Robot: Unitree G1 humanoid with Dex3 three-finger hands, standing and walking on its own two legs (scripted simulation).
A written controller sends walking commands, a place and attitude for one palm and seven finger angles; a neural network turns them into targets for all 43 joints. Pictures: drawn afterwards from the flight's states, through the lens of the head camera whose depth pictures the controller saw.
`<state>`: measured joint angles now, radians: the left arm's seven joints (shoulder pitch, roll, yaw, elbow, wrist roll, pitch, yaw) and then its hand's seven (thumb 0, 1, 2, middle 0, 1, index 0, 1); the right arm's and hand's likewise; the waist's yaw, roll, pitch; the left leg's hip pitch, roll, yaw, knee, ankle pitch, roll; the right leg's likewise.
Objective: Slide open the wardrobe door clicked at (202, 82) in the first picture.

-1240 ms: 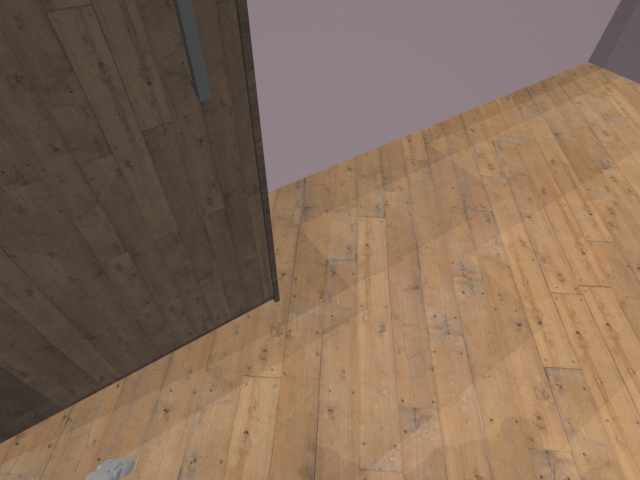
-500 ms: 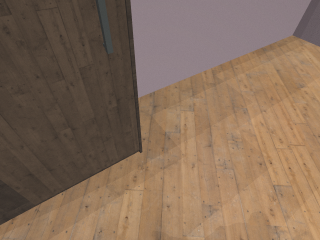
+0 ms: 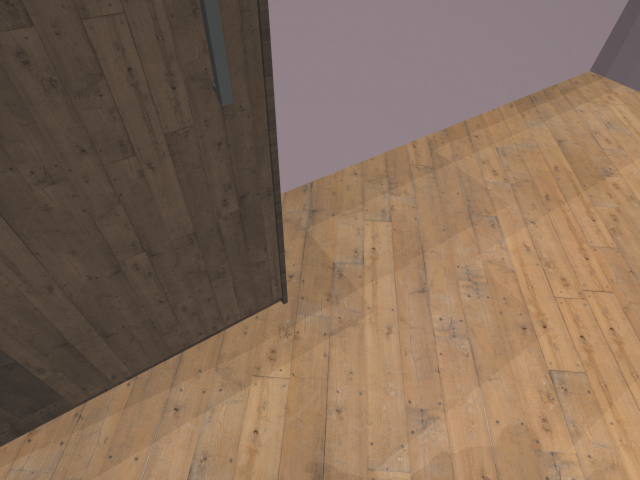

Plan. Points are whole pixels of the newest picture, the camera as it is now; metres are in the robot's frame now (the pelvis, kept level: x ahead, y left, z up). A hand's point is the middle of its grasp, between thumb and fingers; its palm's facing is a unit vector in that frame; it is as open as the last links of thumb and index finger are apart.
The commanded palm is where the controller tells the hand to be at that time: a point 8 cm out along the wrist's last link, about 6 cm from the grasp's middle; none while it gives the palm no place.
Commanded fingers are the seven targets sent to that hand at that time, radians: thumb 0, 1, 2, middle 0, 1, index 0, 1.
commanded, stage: look at it before walking up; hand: right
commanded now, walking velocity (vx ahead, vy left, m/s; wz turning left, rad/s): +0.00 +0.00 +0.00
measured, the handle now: (207, 19) +0.74 +0.24 +0.23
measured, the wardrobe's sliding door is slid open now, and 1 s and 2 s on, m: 0.00 0.00 0.00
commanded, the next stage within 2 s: turn to face it in 0.30 s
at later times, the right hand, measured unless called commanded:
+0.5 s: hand out of the picture +0.08 -0.25 -0.15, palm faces -0.02 +0.94 -0.34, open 7.4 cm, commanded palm none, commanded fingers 0.00 -0.90 -0.90 0.20 0.30 0.20 0.30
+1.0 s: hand out of the picture +0.05 -0.15 -0.17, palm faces -0.19 +0.95 -0.26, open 7.4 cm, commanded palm none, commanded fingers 0.00 -0.90 -0.90 0.20 0.30 0.20 0.30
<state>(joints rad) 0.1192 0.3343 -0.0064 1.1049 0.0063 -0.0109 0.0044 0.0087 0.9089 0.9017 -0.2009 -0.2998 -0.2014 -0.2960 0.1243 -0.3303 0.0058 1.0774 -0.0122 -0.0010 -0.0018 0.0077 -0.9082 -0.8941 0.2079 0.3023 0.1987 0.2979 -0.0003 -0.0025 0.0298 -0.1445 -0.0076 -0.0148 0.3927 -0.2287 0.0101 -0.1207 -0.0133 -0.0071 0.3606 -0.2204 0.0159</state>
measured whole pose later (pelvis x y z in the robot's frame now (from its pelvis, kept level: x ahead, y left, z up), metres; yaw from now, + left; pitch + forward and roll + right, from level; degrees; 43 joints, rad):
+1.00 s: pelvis -0.03 +0.03 -0.01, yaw +15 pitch +1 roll -2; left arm 0.14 0.23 0.05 0.96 0.01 0.05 0.02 0.01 0.91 0.90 -0.20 -0.30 -0.20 -0.30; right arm 0.27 -0.18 -0.04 0.93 -0.02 0.04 0.00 0.01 -0.91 -0.89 0.21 0.30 0.20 0.30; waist -0.03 -0.03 0.10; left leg -0.31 -0.07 -0.04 0.54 -0.24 0.08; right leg -0.48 -0.05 0.00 1.10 -0.37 0.07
